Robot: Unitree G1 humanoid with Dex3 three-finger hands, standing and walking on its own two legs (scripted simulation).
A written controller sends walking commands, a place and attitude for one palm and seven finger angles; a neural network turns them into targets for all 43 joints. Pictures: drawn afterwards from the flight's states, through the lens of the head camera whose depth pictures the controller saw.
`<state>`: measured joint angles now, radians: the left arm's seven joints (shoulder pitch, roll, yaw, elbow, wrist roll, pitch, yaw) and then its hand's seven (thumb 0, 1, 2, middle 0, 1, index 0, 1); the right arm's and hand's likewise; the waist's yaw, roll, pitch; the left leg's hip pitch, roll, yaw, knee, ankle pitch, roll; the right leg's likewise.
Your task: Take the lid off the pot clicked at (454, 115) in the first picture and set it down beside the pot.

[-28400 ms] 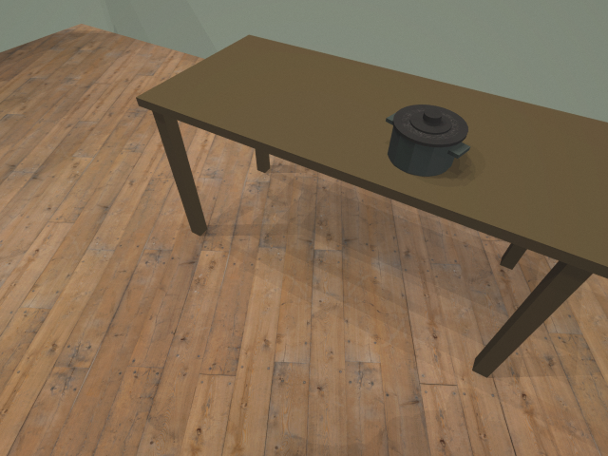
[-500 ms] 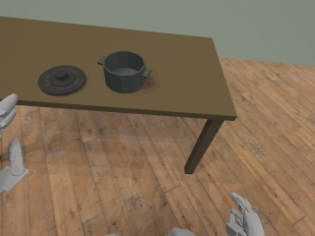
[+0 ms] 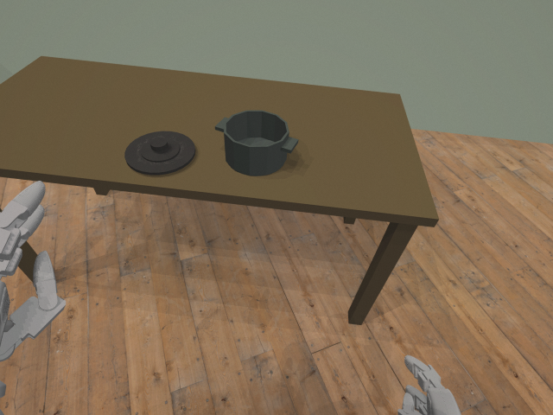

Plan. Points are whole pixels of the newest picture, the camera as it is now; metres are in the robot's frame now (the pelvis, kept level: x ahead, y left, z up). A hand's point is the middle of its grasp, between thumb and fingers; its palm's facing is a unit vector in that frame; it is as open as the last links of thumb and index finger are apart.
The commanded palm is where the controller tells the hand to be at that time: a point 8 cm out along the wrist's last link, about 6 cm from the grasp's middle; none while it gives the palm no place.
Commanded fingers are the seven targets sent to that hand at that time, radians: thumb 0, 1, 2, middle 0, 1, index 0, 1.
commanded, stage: let the arm hang, fingers relaxed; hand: left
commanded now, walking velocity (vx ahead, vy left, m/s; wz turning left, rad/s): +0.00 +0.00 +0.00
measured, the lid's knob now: (159, 144) +0.75 +0.35 -0.07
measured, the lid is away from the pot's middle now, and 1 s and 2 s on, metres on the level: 0.26 0.26 0.26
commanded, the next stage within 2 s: look to check the result in 1.20 s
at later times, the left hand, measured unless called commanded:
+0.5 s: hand out of the picture -0.01 +0.19 -0.18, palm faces +0.06 -0.99 -0.15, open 7.0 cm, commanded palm none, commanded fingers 0.00 0.90 0.90 -0.20 -0.30 -0.20 -0.30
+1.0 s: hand out of the picture +0.01 +0.17 -0.17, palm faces +0.05 -0.98 -0.18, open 7.3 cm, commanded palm none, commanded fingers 0.00 0.90 0.90 -0.20 -0.30 -0.20 -0.30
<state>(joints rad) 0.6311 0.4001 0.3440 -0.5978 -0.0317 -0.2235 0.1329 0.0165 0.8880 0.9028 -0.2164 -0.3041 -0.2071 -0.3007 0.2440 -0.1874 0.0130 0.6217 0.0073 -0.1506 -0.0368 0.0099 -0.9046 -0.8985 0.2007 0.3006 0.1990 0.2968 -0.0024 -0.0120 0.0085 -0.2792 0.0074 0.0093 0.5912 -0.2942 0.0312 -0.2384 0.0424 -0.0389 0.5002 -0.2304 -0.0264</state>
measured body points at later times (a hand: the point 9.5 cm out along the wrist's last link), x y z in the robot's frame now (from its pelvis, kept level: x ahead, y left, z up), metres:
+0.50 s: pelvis +0.00 +0.01 +0.00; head +0.02 +0.05 +0.45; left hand -0.01 +0.24 -0.17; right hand +0.03 -0.23 -0.13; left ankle +0.02 +0.10 -0.73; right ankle -0.01 -0.12 -0.73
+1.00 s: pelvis +0.01 +0.01 +0.01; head +0.03 +0.01 +0.46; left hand +0.01 +0.22 -0.16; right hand +0.01 -0.21 -0.15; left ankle +0.02 +0.10 -0.73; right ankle -0.01 -0.12 -0.73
